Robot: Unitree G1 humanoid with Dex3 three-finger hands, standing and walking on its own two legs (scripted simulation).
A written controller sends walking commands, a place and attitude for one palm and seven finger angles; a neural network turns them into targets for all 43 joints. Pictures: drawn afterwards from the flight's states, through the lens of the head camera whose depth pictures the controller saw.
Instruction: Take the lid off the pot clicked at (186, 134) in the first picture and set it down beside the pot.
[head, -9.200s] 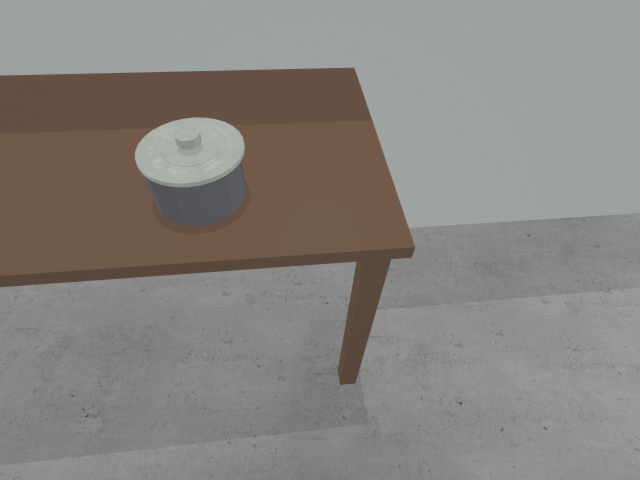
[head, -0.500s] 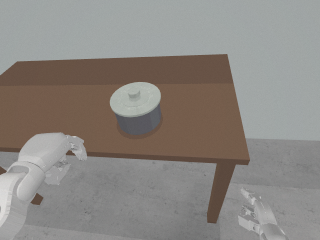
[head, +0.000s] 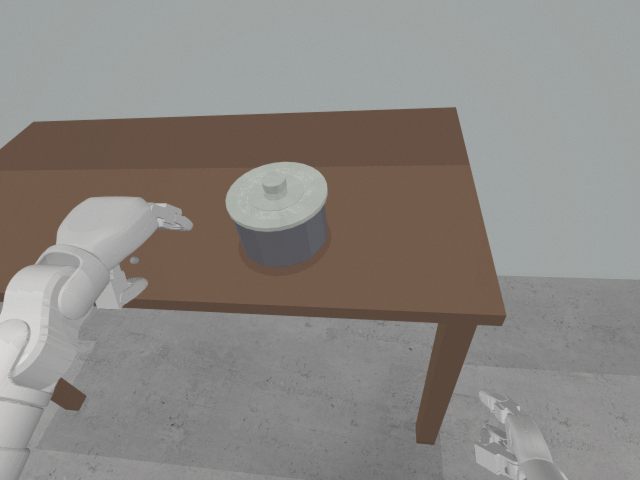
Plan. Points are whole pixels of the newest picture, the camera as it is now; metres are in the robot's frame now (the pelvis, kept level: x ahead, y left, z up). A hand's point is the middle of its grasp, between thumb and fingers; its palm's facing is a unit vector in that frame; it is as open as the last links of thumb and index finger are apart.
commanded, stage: move the open hand above the knob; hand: left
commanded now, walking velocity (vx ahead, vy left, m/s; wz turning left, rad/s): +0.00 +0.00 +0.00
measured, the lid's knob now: (274, 182) +0.55 +0.14 +0.08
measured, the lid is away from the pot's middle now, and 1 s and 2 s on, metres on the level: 0.00 0.00 0.00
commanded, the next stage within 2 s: none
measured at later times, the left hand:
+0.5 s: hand (205, 241) +0.36 +0.19 +0.13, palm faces -0.21 +0.01 -0.98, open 10.2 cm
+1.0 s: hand (225, 190) +0.44 +0.18 +0.15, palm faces -0.19 -0.06 -0.98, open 10.2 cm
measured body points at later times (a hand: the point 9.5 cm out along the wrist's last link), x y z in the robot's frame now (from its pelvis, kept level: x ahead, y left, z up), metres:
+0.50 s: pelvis +0.01 +0.01 +0.00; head +0.02 -0.04 +0.45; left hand +0.37 +0.19 +0.18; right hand +0.22 -0.20 -0.11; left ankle +0.06 +0.06 -0.74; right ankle +0.01 -0.10 -0.74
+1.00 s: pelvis +0.04 -0.01 +0.00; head +0.05 -0.05 +0.45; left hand +0.45 +0.18 +0.20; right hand +0.20 -0.24 -0.12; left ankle +0.06 +0.06 -0.74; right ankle +0.01 -0.10 -0.74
